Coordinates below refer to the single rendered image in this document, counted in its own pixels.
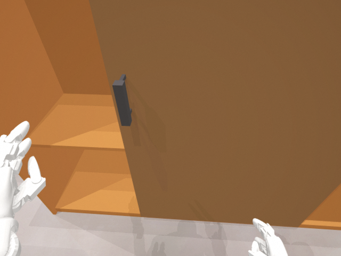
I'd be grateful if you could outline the robot right hand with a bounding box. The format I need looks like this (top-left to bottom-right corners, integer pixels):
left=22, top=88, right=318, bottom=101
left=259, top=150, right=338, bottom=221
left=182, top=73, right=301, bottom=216
left=248, top=218, right=288, bottom=256

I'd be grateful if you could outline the wardrobe door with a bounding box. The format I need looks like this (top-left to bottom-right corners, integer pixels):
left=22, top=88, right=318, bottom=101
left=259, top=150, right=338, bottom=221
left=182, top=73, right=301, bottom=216
left=306, top=184, right=341, bottom=222
left=89, top=0, right=341, bottom=227

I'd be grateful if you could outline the handle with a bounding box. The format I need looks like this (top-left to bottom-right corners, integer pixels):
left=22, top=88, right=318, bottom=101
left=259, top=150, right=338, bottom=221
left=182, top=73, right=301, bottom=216
left=112, top=74, right=132, bottom=126

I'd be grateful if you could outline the robot left hand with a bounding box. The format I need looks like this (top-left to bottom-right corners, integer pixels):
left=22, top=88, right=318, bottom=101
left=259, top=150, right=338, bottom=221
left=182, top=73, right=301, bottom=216
left=0, top=121, right=46, bottom=218

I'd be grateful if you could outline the left robot forearm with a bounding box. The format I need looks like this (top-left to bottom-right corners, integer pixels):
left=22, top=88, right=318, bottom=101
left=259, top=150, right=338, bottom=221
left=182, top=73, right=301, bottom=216
left=0, top=217, right=21, bottom=256

